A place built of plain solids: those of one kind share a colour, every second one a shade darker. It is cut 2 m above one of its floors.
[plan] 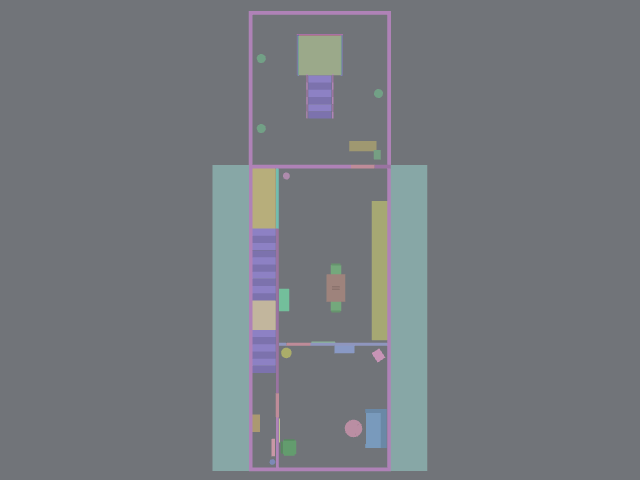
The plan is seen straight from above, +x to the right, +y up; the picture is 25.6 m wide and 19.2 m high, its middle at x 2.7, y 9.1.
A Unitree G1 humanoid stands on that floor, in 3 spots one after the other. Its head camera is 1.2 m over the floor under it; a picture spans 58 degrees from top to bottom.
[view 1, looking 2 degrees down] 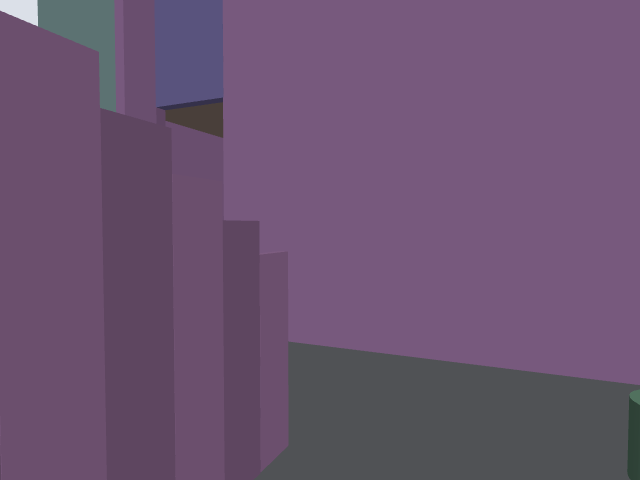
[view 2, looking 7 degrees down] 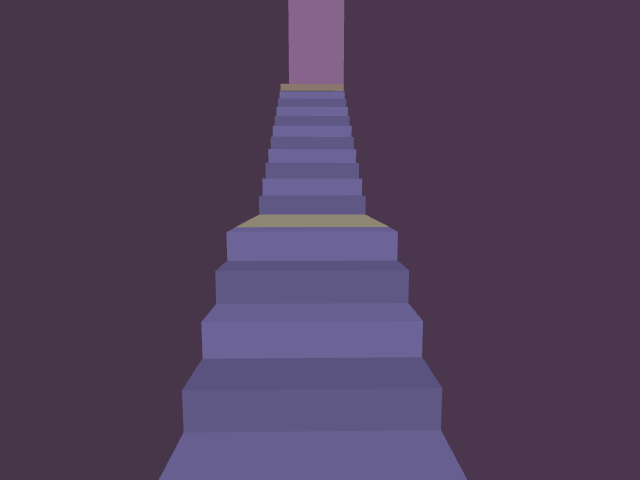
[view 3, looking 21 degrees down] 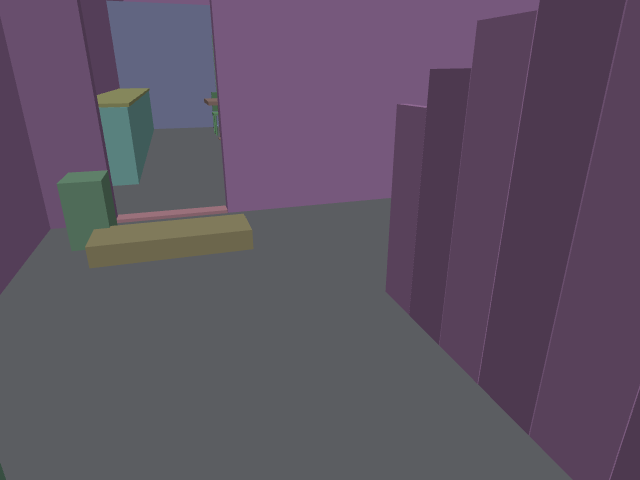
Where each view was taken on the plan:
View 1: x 1.05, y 16.01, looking -66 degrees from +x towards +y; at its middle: wall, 4.27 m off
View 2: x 0.47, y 2.88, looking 89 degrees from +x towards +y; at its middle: tread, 2.36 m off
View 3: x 4.31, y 16.01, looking -108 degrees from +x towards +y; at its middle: ground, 3.35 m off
